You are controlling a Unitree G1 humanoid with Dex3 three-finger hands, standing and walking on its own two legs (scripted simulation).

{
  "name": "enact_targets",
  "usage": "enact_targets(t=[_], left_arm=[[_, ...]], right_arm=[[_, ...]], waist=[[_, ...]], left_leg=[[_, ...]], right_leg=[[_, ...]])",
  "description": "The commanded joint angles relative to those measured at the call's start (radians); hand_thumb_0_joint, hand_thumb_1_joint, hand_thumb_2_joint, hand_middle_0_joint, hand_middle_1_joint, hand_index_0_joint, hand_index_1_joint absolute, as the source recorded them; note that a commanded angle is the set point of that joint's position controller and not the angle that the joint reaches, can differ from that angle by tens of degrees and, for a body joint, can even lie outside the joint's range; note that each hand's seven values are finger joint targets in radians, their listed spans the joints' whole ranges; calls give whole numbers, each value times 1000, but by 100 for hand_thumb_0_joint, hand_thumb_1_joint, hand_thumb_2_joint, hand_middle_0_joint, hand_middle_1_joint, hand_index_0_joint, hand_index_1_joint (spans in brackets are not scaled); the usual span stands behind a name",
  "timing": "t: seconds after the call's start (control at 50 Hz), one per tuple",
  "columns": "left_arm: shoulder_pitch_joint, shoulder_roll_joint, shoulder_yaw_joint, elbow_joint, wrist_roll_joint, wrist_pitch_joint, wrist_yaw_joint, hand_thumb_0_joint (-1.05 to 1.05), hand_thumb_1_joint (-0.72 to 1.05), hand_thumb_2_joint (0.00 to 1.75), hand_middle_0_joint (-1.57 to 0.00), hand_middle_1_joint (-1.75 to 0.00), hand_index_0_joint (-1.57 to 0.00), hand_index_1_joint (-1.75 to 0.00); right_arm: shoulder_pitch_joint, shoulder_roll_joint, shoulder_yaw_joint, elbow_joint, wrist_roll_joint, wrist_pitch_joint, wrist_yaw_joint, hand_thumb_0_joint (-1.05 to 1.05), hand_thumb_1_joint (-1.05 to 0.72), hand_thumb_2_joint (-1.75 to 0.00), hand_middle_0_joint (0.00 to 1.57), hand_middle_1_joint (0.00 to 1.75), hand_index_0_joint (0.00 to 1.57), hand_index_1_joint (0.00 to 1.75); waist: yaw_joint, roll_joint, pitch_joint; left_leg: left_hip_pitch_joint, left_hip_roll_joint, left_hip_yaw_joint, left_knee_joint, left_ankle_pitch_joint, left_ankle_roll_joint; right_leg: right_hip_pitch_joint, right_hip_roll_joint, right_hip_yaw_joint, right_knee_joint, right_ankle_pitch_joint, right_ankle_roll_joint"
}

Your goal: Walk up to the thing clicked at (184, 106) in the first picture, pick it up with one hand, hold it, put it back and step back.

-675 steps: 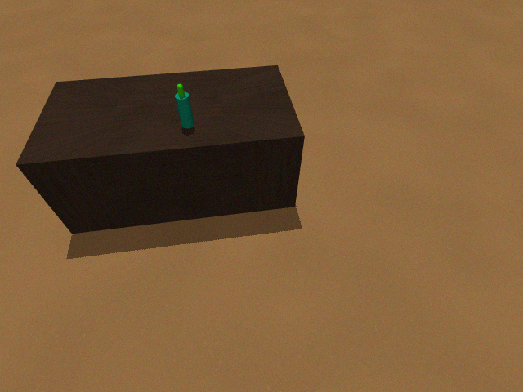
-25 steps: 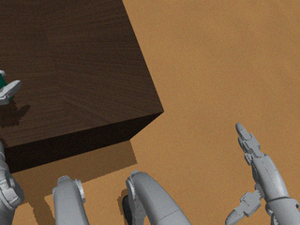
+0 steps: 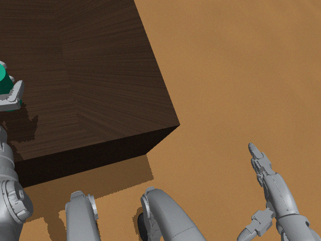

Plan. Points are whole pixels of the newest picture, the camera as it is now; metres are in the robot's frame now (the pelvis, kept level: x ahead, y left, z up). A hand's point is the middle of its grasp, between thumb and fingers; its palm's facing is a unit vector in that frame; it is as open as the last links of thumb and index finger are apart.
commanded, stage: settle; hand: left
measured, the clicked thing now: out of the picture +0.50 +0.26 -0.03
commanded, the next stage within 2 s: lift in 0.50 s
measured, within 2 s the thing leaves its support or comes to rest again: neither
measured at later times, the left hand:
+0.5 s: hand (3, 78) +0.50 +0.25 -0.01, palm faces +0.32 -0.95 -0.01, open 7.6 cm
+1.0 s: hand out of the picture +0.47 +0.25 +0.03, palm faces +0.32 -0.95 -0.01, open 7.6 cm
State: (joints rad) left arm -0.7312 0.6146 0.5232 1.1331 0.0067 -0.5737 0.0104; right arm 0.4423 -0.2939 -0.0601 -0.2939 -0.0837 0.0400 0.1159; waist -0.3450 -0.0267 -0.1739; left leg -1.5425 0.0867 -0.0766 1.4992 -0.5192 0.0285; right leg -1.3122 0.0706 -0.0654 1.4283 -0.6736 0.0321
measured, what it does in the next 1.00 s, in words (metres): stands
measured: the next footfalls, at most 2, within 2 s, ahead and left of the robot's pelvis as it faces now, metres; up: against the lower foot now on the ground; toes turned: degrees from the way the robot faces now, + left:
none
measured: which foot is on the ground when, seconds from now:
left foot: down 0.00-1.00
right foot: down 0.00-1.00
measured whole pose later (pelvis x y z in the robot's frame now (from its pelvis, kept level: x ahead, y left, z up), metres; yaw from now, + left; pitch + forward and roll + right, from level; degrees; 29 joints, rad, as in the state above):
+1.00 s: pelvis +0.02 +0.00 +0.05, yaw +2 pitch +27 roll -7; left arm -0.60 0.46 0.44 1.01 -0.04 -0.54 0.03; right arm 0.41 -0.27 -0.07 -0.12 -0.07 0.06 0.08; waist -0.25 -0.01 -0.18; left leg -1.30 0.08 -0.05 1.31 -0.49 0.02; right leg -1.08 0.06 -0.04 1.24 -0.62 0.03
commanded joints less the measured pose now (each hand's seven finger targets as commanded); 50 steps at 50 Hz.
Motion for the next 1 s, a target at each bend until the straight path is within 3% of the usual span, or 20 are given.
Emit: enact_targets(t=[0.0,0.02,0.08,0.1,0.22,0.34,0.36,0.38,0.54,0.56,0.58,0.6,0.68,0.72,0.78,0.84,0.86,0.9,0.92,0.98], left_arm=[[-342,176,-8,-160,-15,-72,-10,0,39,147,-145,-159,-148,-160],[-367,209,9,-189,-15,-76,-8,0,39,148,-145,-160,-147,-161],[-362,167,-15,-150,-25,-77,-10,0,36,149,-146,-162,-149,-163],[-396,199,14,-208,-34,-89,-4,0,37,150,-146,-162,-148,-163],[-397,220,2,-195,-23,-102,-7,0,33,148,-144,-161,-147,-161],[-408,221,0,-204,-18,-109,4,0,31,147,-143,-159,-146,-160],[-439,258,18,-251,-15,-114,8,0,31,146,-144,-160,-147,-160],[-409,223,-1,-205,-14,-106,5,0,30,145,-144,-159,-146,-160],[-387,175,-19,-184,-26,-87,-3,0,32,148,-145,-162,-148,-162],[-367,203,7,-199,-26,-88,3,0,33,149,-145,-162,-148,-163],[-358,174,-14,-159,-28,-82,0,0,33,148,-146,-163,-149,-163],[-365,179,-5,-178,-31,-84,1,0,40,143,-145,-158,-148,-157],[-344,158,-14,-189,-43,-81,-11,0,35,140,-141,-155,-145,-154],[-341,169,-14,-235,-43,-84,-13,0,37,140,-142,-155,-145,-154],[-339,154,-17,-286,-48,-84,-8,0,36,139,-142,-155,-145,-154],[-323,105,-46,-315,-52,-78,3,0,33,139,-142,-155,-146,-154],[-318,125,-36,-372,-52,-80,10,0,35,139,-143,-155,-146,-155],[-311,92,-64,-418,-55,-74,13,0,32,139,-142,-155,-145,-154],[-250,38,-74,-361,-62,-63,13,0,33,139,-142,-155,-145,-154],[-223,8,-103,-428,-67,-49,17,0,37,141,-141,-155,-145,-154]], right_arm=[[19,-193,-131,-174,13,-45,-34,0,56,-5,5,5,5,5],[28,-199,-135,-180,14,-44,-36,0,56,-5,5,5,5,5],[42,-184,-130,-172,19,-44,-38,0,56,-5,5,5,5,5],[58,-184,-130,-159,19,-45,-38,0,56,-5,5,5,5,5],[69,-169,-106,-159,22,-46,-36,0,55,-5,5,5,5,5],[29,-181,-124,-131,10,-42,-37,0,55,-5,5,5,5,5],[27,-180,-122,-132,10,-43,-37,0,55,-5,5,5,5,5],[29,-177,-123,-113,8,-38,-38,0,55,-5,5,5,5,5],[2,-160,-95,-96,12,-38,-40,0,55,-5,5,5,5,5],[-3,-178,-121,-88,14,-38,-43,0,55,-5,5,5,5,5],[-8,-182,-122,-93,14,-38,-45,0,55,-5,5,5,5,5],[-3,-182,-118,-92,15,-40,-45,0,55,-5,5,5,5,5],[10,-186,-138,-66,21,-39,-51,0,55,-5,5,5,5,5],[21,-169,-116,-56,24,-40,-47,0,55,-5,5,5,5,5],[1,-180,-138,-43,23,-37,-50,0,55,-5,5,5,5,5],[21,-155,-123,0,20,-33,-51,0,55,-5,5,5,5,5],[14,-159,-130,-4,22,-34,-53,0,55,-5,5,5,5,5],[-1,-160,-132,-5,20,-32,-55,0,55,-5,5,5,5,5],[11,-153,-133,18,20,-28,-56,0,55,-5,5,5,5,5],[-2,-148,-125,33,22,-25,-62,0,56,-5,5,5,5,5]], waist=[[27,377,-523],[32,377,-534],[13,341,-527],[14,340,-549],[19,350,-561],[39,421,-557],[50,428,-569],[39,427,-556],[43,373,-536],[58,369,-538],[42,359,-531],[50,350,-536],[47,335,-553],[65,336,-568],[88,365,-577],[96,380,-549],[110,382,-565],[121,391,-591],[118,369,-548],[136,354,-530]], left_leg=[[773,-3,-66,-212,328,-28],[785,-2,-66,-213,339,-28],[735,-14,-38,-195,336,-9],[736,-17,-34,-186,351,-5],[753,-23,-22,-188,379,-1],[826,-17,-29,-218,374,-16],[821,-20,-25,-220,356,-16],[827,-17,-26,-222,365,-15],[822,-16,-32,-252,364,-16],[824,-16,-35,-259,365,-18],[828,-13,-36,-261,368,-18],[829,-12,-36,-264,366,-17],[834,-17,-23,-259,397,-6],[850,-19,-20,-262,433,-5],[899,-16,-27,-295,436,-18],[913,-18,-22,-319,405,-21],[928,-20,-19,-323,410,-20],[978,-17,-19,-338,433,-25],[977,-13,-24,-351,432,-29],[1001,-11,-27,-385,430,-35]], right_leg=[[20,20,-24,-156,318,-64],[29,21,-24,-157,327,-63],[76,23,-10,-180,371,-55],[95,22,-6,-182,390,-52],[131,17,9,-199,425,-47],[100,16,4,-206,379,-56],[109,14,9,-211,371,-56],[113,14,8,-216,376,-56],[133,17,-3,-236,378,-54],[133,17,-5,-231,373,-56],[134,18,-6,-237,378,-55],[136,19,-7,-238,377,-55],[185,17,4,-259,428,-49],[205,17,4,-260,454,-48],[202,16,-2,-263,426,-54],[216,13,0,-288,406,-54],[230,12,3,-293,414,-53],[245,12,3,-302,420,-55],[232,13,-2,-308,406,-56],[259,11,-8,-331,406,-57]])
